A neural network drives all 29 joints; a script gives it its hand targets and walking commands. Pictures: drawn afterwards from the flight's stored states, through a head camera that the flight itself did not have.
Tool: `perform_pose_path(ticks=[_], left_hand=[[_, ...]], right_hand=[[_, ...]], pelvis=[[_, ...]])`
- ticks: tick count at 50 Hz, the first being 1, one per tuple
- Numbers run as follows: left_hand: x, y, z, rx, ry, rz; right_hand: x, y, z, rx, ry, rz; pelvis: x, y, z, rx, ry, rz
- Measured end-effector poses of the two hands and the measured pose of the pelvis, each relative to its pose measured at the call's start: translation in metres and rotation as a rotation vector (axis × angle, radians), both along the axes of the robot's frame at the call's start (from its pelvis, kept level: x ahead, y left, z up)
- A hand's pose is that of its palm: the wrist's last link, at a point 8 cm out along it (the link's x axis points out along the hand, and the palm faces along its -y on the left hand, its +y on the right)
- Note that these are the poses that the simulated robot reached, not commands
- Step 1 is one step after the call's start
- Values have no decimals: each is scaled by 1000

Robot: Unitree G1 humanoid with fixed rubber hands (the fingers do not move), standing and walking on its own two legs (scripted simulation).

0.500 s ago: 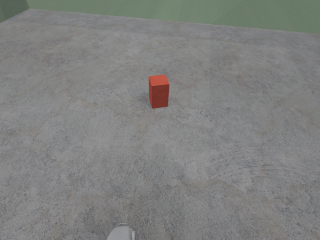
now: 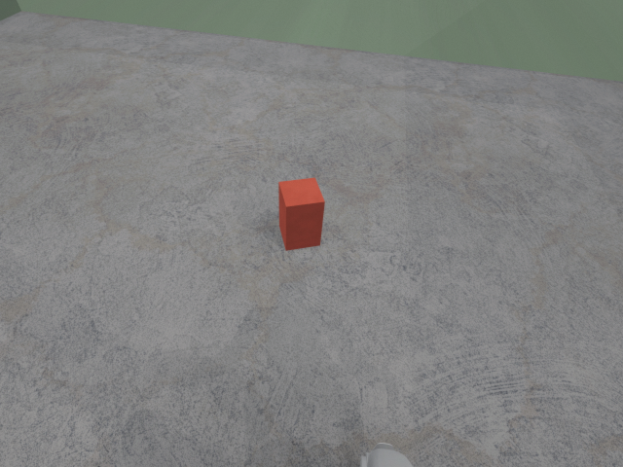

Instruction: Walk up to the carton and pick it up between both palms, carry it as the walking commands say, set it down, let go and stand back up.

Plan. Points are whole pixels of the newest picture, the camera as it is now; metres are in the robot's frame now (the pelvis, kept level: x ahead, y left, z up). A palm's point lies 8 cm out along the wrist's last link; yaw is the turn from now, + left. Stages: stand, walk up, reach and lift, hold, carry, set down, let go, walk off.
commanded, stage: walk up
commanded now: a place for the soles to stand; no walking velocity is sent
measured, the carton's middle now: (300, 214) +1.21 +0.04 -0.65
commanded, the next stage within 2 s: none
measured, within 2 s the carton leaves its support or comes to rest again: neither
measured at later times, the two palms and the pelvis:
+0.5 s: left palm (151, 377) +0.27 +0.24 -0.09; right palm (545, 367) +0.32 -0.39 -0.11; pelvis +0.24 -0.07 +0.00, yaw +2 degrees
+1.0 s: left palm (152, 278) +0.46 +0.30 -0.10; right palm (490, 270) +0.50 -0.34 -0.09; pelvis +0.42 -0.03 +0.00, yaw +2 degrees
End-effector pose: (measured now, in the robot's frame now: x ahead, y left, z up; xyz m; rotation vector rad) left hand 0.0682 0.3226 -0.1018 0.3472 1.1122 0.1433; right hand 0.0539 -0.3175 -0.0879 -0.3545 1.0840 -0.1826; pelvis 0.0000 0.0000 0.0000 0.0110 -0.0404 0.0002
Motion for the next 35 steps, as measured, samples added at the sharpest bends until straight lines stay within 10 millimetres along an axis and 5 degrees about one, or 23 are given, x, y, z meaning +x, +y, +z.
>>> perform_pose_path(ticks=[7,12,16,22,30,35], left_hand=[[137,-30,9,46,-77,-60],[210,-64,12,69,-171,-85],[222,-82,19,54,-159,-46],[209,-85,16,45,-60,35],[203,-66,-5,29,66,149],[228,-42,-28,26,115,178]], right_hand=[[22,-48,-26,-7,133,-95],[73,-70,-44,-7,189,-88],[134,-70,-37,25,155,-34],[223,-71,-24,40,96,30],[350,-51,-10,18,9,121],[436,-24,-3,-17,-114,179]], pelvis=[[84,-31,-14,23,26,2],[132,-56,-22,17,11,3],[164,-67,-9,14,-7,15],[212,-74,0,1,-11,20],[279,-62,-6,-37,-5,41],[326,-41,-20,-37,3,44]])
